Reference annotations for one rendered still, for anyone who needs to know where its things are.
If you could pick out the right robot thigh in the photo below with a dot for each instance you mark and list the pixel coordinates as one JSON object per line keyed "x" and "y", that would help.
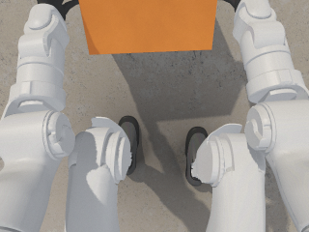
{"x": 238, "y": 202}

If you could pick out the left robot thigh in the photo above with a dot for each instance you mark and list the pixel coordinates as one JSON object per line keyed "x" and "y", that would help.
{"x": 92, "y": 193}

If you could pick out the carton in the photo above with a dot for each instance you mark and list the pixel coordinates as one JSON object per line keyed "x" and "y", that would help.
{"x": 141, "y": 26}

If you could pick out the robot left upper arm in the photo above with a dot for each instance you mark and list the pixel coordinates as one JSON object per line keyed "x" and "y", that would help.
{"x": 32, "y": 145}

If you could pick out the left robot forearm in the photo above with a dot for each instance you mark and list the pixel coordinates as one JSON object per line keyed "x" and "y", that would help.
{"x": 40, "y": 64}

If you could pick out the left robot hand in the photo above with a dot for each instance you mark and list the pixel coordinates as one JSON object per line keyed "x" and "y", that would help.
{"x": 62, "y": 8}

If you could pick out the robot right upper arm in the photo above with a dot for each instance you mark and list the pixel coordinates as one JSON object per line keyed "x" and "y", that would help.
{"x": 280, "y": 130}

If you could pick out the right robot hand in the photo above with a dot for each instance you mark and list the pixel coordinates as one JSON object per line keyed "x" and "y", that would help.
{"x": 234, "y": 3}

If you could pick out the robot thigh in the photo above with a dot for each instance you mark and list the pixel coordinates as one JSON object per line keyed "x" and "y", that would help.
{"x": 238, "y": 202}
{"x": 92, "y": 193}

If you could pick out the right robot forearm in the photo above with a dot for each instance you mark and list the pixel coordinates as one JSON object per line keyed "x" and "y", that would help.
{"x": 265, "y": 54}

